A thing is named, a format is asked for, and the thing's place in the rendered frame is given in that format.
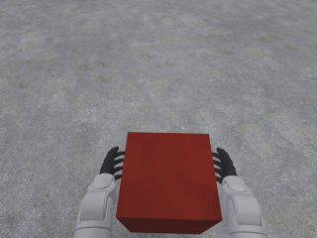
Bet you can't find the robot left hand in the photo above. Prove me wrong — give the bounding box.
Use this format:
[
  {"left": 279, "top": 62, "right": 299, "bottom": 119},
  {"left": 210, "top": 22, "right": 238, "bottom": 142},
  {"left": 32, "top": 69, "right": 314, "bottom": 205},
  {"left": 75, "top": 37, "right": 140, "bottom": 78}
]
[{"left": 99, "top": 146, "right": 125, "bottom": 180}]

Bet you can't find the left robot forearm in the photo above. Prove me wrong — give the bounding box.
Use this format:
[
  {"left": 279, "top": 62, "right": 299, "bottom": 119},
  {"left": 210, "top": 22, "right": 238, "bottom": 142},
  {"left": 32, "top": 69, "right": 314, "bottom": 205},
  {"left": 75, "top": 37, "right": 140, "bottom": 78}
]
[{"left": 73, "top": 173, "right": 117, "bottom": 238}]

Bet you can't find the carton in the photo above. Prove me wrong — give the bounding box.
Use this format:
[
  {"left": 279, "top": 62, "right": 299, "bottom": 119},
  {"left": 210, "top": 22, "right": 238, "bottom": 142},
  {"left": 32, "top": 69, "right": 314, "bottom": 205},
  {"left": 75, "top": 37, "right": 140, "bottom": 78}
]
[{"left": 116, "top": 132, "right": 223, "bottom": 235}]

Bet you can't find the right robot forearm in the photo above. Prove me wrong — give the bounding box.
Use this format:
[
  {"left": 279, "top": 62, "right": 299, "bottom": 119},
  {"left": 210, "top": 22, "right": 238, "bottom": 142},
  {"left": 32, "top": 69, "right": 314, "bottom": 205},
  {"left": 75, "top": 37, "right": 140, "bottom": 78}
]
[{"left": 221, "top": 176, "right": 267, "bottom": 238}]

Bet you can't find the robot right hand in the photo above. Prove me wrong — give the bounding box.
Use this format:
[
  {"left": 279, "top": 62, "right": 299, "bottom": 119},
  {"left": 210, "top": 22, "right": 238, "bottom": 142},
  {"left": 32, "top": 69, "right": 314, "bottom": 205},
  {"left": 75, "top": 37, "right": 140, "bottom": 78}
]
[{"left": 212, "top": 147, "right": 237, "bottom": 184}]

